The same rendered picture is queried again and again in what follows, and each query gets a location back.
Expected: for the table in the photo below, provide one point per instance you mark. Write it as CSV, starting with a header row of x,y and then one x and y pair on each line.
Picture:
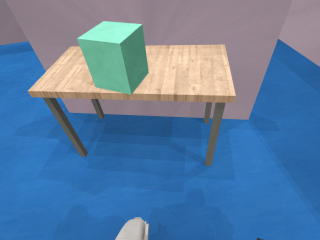
x,y
181,73

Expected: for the carton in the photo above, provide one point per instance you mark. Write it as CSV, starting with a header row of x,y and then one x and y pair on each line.
x,y
115,54

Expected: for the robot left thigh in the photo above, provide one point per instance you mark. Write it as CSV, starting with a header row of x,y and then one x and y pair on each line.
x,y
134,229

